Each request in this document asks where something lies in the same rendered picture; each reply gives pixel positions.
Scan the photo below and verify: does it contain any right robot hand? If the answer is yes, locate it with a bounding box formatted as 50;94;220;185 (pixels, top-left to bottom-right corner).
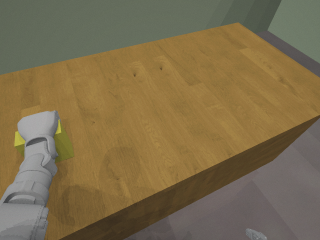
245;228;267;240

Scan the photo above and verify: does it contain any left robot forearm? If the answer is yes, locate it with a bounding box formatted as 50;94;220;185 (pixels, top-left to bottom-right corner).
0;134;58;208

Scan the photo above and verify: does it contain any sponge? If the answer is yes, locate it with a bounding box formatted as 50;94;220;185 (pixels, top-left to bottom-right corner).
14;120;74;163

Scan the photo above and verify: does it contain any left robot hand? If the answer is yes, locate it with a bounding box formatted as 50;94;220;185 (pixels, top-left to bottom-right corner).
17;110;61;157

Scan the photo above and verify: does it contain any table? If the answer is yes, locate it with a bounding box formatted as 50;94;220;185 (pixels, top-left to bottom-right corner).
0;22;320;240

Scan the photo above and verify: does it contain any left robot upper arm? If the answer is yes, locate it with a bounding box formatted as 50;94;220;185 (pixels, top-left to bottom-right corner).
0;203;49;240

